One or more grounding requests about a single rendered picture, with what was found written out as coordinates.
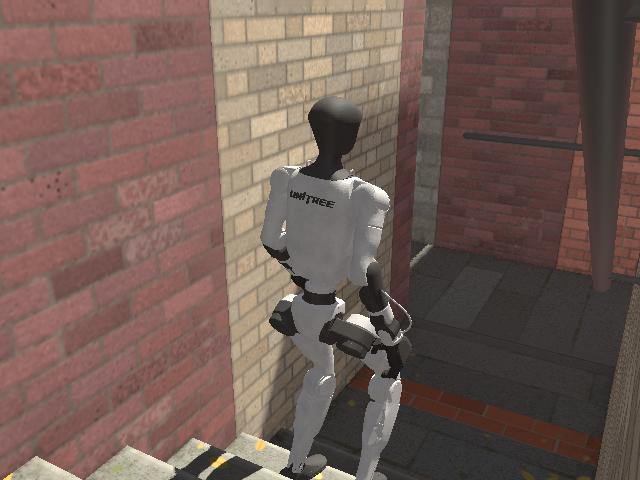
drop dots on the stairs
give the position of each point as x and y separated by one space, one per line
246 458

